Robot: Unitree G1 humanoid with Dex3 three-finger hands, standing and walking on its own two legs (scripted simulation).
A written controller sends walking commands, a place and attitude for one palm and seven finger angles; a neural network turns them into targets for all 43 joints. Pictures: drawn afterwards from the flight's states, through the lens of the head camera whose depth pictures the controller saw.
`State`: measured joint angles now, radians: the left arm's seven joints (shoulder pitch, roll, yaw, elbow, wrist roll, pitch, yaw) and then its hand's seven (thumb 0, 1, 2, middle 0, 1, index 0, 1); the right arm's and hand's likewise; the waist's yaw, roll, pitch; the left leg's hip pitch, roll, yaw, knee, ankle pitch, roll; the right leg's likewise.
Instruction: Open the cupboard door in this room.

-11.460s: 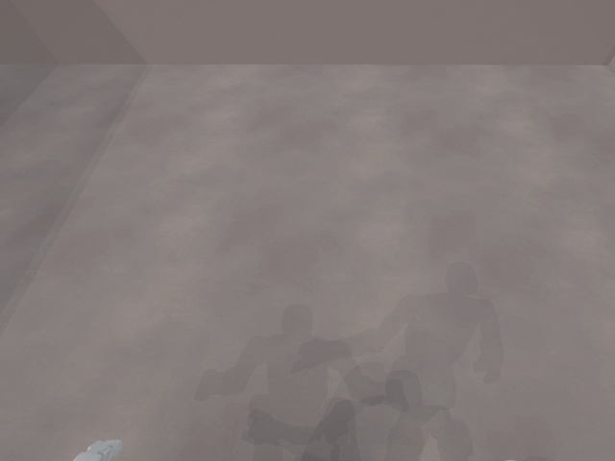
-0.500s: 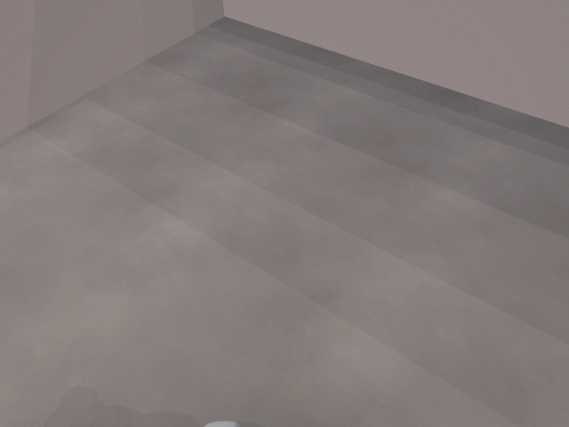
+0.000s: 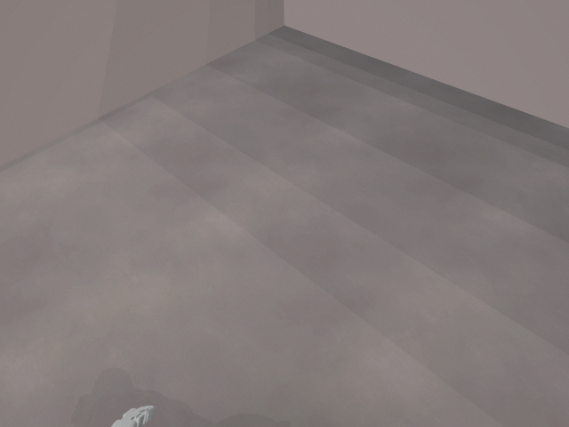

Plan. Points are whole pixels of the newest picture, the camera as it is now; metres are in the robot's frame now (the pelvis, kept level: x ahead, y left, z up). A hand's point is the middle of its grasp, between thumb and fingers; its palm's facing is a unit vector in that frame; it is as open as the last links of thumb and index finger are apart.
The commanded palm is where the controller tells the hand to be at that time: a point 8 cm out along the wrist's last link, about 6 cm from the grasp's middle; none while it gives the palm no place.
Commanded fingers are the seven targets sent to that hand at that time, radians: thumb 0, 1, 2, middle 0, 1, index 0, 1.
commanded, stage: turn or walk to find it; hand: left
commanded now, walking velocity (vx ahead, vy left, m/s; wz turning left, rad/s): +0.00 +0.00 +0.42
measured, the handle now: out of the picture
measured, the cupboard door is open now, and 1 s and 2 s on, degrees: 0 0 0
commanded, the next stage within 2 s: none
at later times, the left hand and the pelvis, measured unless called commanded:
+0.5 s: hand out of the picture -0.06 +0.23 -0.18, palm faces +0.27 -0.93 -0.25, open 7.4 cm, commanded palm none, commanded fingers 0.00 0.90 0.90 -0.20 -0.30 -0.20 -0.30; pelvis -0.04 +0.02 -0.01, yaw +13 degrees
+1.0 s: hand out of the picture -0.06 +0.18 -0.14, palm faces +0.43 -0.86 -0.28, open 7.4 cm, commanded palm none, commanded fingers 0.00 0.90 0.90 -0.20 -0.30 -0.20 -0.30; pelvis -0.06 -0.03 +0.00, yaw +26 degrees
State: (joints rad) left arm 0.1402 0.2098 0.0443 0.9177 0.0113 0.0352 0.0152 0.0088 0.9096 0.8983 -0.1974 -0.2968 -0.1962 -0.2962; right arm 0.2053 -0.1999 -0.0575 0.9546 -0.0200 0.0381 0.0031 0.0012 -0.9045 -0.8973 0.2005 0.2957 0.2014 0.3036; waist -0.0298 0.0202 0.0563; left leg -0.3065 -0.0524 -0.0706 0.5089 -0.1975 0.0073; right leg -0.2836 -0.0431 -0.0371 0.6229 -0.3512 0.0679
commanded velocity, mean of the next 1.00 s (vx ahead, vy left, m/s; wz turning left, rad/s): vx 0.00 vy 0.00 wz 0.42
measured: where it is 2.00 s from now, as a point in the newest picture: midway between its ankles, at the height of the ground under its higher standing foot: outside the picture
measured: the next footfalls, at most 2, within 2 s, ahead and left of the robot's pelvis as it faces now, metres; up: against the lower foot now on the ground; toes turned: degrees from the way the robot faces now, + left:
right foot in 0.02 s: +0.04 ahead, -0.12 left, +0.00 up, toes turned -3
left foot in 0.44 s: -0.03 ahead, +0.14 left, +0.00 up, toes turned +17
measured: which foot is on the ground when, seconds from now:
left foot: down 0.00-0.02, up 0.04-0.42, down 0.44-0.88, up 0.90-1.00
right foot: up 0.00-0.00, down 0.02-0.44, up 0.46-0.84, down 0.86-1.00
